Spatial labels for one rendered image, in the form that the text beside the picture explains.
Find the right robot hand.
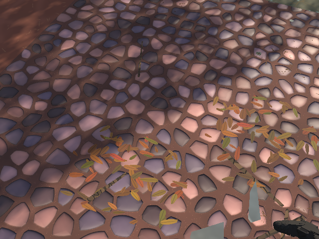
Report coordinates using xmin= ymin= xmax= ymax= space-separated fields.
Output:
xmin=273 ymin=219 xmax=319 ymax=239

